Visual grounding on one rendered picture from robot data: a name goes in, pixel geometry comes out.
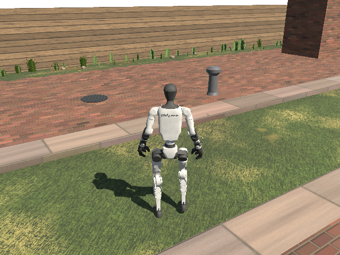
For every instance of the robot thigh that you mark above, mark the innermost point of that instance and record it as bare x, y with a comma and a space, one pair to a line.
156, 159
182, 155

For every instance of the left robot upper arm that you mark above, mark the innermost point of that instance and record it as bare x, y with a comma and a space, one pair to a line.
150, 120

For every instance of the right robot upper arm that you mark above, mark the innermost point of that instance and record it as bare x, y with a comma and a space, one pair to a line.
189, 120

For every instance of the robot right forearm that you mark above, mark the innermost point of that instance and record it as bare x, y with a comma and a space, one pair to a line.
195, 140

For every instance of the robot left thigh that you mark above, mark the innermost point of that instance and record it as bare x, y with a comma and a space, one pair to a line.
156, 159

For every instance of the robot left forearm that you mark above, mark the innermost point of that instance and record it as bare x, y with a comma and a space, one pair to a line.
144, 139

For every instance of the robot right thigh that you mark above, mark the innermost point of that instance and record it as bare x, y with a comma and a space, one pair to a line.
182, 155

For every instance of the robot left hand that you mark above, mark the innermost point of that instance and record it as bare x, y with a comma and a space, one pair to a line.
140, 149

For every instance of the robot right hand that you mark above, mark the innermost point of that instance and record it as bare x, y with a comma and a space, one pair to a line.
199, 151

